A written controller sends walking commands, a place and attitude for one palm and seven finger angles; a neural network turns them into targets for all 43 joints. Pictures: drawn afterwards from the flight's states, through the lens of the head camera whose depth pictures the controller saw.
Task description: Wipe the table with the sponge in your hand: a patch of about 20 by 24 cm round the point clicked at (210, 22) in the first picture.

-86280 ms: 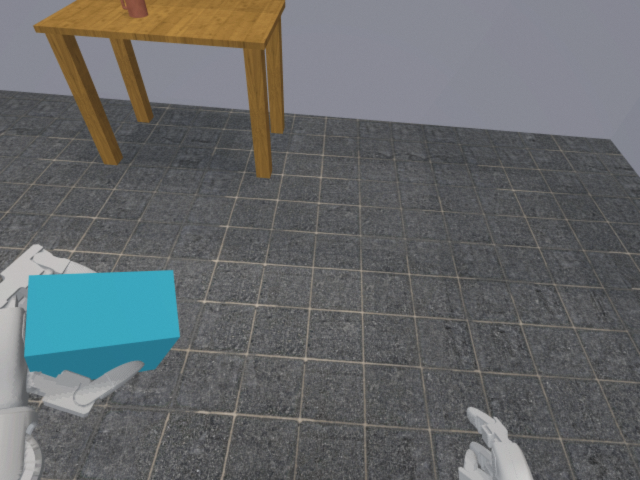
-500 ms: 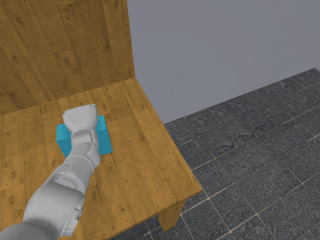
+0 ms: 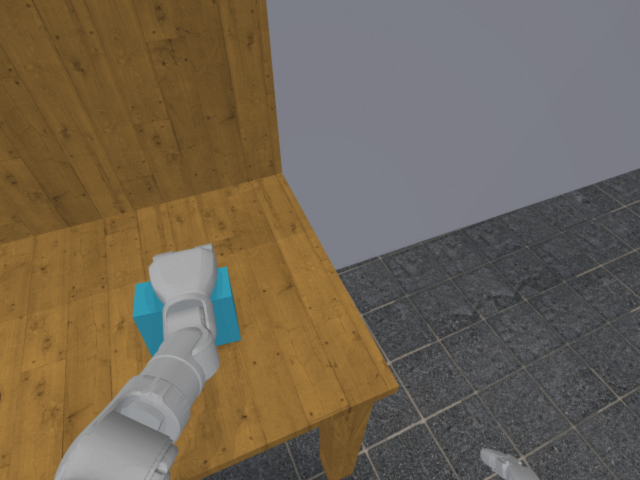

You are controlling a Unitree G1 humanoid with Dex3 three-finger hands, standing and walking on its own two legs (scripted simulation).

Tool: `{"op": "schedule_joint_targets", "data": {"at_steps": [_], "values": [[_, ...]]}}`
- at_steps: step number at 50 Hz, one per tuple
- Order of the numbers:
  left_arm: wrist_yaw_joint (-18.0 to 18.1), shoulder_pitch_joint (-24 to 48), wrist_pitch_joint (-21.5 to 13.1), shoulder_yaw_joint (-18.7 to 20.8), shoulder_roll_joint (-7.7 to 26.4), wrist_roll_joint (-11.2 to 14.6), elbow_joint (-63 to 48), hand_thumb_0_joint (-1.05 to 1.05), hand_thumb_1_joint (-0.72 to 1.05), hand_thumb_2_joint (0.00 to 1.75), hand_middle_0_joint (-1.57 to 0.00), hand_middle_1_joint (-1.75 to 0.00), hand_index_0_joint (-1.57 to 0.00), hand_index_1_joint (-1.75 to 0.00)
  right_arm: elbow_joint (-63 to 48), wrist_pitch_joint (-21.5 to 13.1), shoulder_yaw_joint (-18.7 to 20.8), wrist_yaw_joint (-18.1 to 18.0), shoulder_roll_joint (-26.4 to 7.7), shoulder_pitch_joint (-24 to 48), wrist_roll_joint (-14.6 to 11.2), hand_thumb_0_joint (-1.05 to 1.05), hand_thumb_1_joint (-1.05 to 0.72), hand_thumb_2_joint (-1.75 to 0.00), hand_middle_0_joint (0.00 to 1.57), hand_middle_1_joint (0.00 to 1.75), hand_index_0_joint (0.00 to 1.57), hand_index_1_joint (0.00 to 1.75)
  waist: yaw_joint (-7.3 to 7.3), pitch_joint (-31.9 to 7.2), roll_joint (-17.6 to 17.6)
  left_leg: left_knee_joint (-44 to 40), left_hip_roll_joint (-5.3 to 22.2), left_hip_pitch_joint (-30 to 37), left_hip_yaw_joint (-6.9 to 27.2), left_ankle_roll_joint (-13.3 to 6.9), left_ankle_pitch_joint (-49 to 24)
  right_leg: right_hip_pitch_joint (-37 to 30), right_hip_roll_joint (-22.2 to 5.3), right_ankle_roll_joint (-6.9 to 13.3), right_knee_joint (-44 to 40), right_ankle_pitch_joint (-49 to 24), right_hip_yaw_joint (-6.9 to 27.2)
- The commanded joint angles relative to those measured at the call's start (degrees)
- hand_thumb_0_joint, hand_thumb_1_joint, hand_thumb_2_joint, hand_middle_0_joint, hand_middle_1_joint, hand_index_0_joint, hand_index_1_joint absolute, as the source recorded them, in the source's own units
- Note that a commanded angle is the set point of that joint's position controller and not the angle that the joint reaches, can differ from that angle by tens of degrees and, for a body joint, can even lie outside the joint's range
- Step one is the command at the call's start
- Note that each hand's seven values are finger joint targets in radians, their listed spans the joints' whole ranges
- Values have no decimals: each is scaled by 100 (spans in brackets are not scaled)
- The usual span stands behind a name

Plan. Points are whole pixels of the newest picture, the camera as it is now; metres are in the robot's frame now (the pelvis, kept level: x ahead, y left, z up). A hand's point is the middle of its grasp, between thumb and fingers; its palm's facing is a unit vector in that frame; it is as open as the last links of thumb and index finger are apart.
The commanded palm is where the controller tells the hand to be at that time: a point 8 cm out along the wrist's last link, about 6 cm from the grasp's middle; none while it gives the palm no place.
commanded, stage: wipe back along the middle lane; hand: left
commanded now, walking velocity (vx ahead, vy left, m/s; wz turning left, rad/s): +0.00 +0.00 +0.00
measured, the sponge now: (192, 320) +0.36 +0.23 -0.05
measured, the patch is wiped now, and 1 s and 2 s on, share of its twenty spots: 0.65 0.70 0.80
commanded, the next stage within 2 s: slide across to the third lane in 1.76 s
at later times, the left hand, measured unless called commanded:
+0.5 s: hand (195, 315) +0.34 +0.20 -0.01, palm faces -0.05 -0.04 -1.00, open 10.6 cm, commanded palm +0.29 +0.18 +0.02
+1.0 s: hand (202, 348) +0.29 +0.18 -0.01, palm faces -0.02 -0.07 -1.00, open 10.6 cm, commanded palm +0.23 +0.16 +0.02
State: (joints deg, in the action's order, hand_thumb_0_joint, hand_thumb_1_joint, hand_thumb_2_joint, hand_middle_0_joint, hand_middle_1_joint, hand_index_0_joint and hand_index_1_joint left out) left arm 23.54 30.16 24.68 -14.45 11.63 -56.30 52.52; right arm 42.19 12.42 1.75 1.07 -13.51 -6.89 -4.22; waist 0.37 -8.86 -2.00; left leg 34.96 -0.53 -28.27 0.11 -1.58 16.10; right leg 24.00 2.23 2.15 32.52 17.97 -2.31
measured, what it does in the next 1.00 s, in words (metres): stands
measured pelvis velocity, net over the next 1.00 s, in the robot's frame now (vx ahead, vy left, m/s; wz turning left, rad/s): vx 0.00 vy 0.01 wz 0.00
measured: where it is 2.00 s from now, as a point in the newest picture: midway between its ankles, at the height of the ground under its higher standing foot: outside the picture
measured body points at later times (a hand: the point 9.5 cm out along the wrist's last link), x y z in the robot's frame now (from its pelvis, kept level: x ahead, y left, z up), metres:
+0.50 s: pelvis +0.00 +0.00 +0.00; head +0.00 -0.01 +0.45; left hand +0.34 +0.20 +0.05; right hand +0.16 -0.24 -0.11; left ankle +0.01 +0.10 -0.73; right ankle -0.02 -0.10 -0.73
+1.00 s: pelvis +0.00 +0.01 +0.00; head -0.02 -0.01 +0.45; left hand +0.28 +0.18 +0.05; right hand +0.23 -0.19 -0.08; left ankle +0.01 +0.10 -0.73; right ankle -0.02 -0.10 -0.73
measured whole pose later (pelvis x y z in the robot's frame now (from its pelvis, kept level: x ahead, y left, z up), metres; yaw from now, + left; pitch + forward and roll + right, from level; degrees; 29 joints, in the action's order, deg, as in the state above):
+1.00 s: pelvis +0.00 +0.01 +0.00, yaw +0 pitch +4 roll -1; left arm 21.0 9.1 32.7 -25.2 8.1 -58.0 25.2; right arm 37.7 14.6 0.0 4.1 -12.3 -0.5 -5.3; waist 4.8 -8.4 -2.5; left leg 35.9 -1.5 -22.9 -0.5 -2.1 17.2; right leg 19.3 1.2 1.7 34.8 19.8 -1.7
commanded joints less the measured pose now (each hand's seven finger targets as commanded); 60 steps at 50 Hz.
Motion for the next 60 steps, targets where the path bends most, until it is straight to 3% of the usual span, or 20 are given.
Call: {"op": "schedule_joint_targets", "data": {"at_steps": [1,3,5,10,15,16,18,21,28,31,35,36,42,45,46,48,51,54,56,60], "values": [[-149,1028,41,-8,162,52,-409,0,10,130,-120,-160,-120,-160,-683,-191,210,-59,-715,522,-9,0,-90,-90,20,30,20,30,-74,-1134,593,-250,26,829,64,-67,-1269,-420,-110,172,-348,-1980,195],[-121,1060,64,-125,69,41,-416,0,10,130,-120,-160,-120,-160,-670,-181,201,-66,-714,528,-3,0,-90,-90,20,30,20,30,-88,-1047,451,-239,20,844,33,-66,-1180,-313,-108,174,-347,-1877,192],[-100,869,116,-6,185,65,-381,0,10,130,-120,-160,-120,-160,-683,-182,193,-71,-727,580,-9,0,-90,-90,20,30,20,30,-40,-1000,601,-265,15,788,53,-62,-1086,-335,-106,165,-379,-1757,200],[-129,626,176,-134,0,123,-599,0,10,130,-120,-160,-120,-160,-746,-195,189,-63,-709,663,-23,0,-90,-90,20,30,20,30,9,-1031,593,-270,7,826,28,-70,-1114,-423,-106,169,-375,-1830,220],[-174,376,301,-91,101,167,-893,0,10,130,-120,-160,-120,-160,-811,-195,164,-73,-724,776,-44,0,-90,-90,20,30,20,30,52,-903,625,-327,-13,807,27,-74,-1014,-496,-111,164,-427,-1730,249],[-185,264,322,44,199,179,-974,0,10,130,-120,-160,-120,-160,-825,-195,179,-79,-731,836,-48,0,-90,-90,20,30,20,30,137,-1007,612,-341,-8,839,68,-63,-1090,-551,-96,195,-412,-1747,276],[-217,206,359,-235,-42,185,-1127,0,10,130,-120,-160,-120,-160,-861,-204,164,-70,-713,851,-63,0,-90,-90,20,30,20,30,65,-911,574,-345,4,913,36,-72,-1088,-490,-98,179,-418,-1728,233],[-270,-214,431,-178,-47,207,-1315,0,10,130,-120,-160,-120,-160,-936,-210,171,-38,-721,949,-62,0,-90,-90,20,30,20,30,200,-959,621,-365,-1,923,68,-58,-1204,-603,-84,215,-380,-1824,228],[-357,-724,595,-708,-454,169,-1904,0,10,130,-120,-160,-120,-160,-1081,-176,162,72,-681,1152,-91,0,-90,-90,20,30,20,30,211,-818,565,-325,32,1135,120,-53,-1440,-507,-57,250,-275,-1866,146],[-391,-883,665,-562,-280,207,-2133,0,10,130,-120,-160,-120,-160,-1124,-145,156,102,-703,1281,-96,0,-90,-90,20,30,20,30,285,-825,558,-351,26,1134,162,-37,-1458,-600,-40,278,-263,-1873,176],[-450,-964,759,-874,-517,172,-2300,0,10,130,-120,-160,-120,-160,-1163,-119,106,111,-652,1374,-111,0,-90,-90,20,30,20,30,266,-691,572,-365,13,1201,154,-53,-1414,-560,-45,274,-267,-1805,151],[-462,-1009,760,-707,-336,137,-2381,0,10,130,-120,-160,-120,-160,-1169,-102,133,124,-684,1425,-104,0,-90,-90,20,30,20,30,304,-776,585,-358,23,1224,206,-39,-1466,-584,-29,298,-251,-1812,201],[-544,-1382,723,-1172,-709,73,-2802,0,10,130,-120,-160,-120,-160,-1291,-64,107,224,-623,1557,-101,0,-90,-90,20,30,20,30,296,-740,583,-273,32,1286,234,-52,-1609,-567,-26,307,-124,-1900,168],[-538,-1707,727,-1105,-628,104,-3015,0,10,130,-120,-160,-120,-160,-1330,-60,96,255,-608,1626,-105,0,-90,-90,20,30,20,30,341,-735,647,-253,14,1241,221,-51,-1583,-649,-27,303,-114,-1966,196],[-528,-1819,751,-874,-413,109,-3063,0,10,130,-120,-160,-120,-160,-1330,-49,91,259,-633,1706,-106,0,-90,-90,20,30,20,30,410,-715,626,-290,16,1188,290,-31,-1564,-662,-2,334,-124,-1924,262],[-540,-1743,778,-1277,-738,59,-3199,0,10,130,-120,-160,-120,-160,-1341,-39,81,280,-592,1716,-121,0,-90,-90,20,30,20,30,299,-570,663,-262,20,1217,246,-51,-1505,-570,-16,304,-123,-1877,213],[-535,-1882,834,-974,-417,52,-3252,0,10,130,-120,-160,-120,-160,-1334,-55,62,265,-622,1807,-112,0,-90,-90,20,30,20,30,396,-531,667,-304,-6,1124,277,-40,-1328,-597,11,327,-159,-1747,311],[-525,-1363,868,-1141,-533,-26,-3104,0,10,130,-120,-160,-120,-160,-1255,-67,39,191,-592,1769,-124,0,-90,-90,20,30,20,30,278,-341,607,-336,-27,1103,225,-48,-1007,-398,0,293,-219,-1362,289],[-496,-1507,850,-787,-245,-22,-3047,0,10,130,-120,-160,-120,-160,-1250,-90,52,168,-625,1774,-103,0,-90,-90,20,30,20,30,410,-475,566,-364,-39,1061,265,-30,-975,-468,28,332,-217,-1288,346],[-488,-1500,776,-977,-452,0,-2913,0,10,130,-120,-160,-120,-160,-1258,-114,49,142,-596,1701,-103,0,-90,-90,20,30,20,30,339,-525,633,-290,-82,1004,168,-47,-928,-510,-17,292,-224,-1410,364]]}}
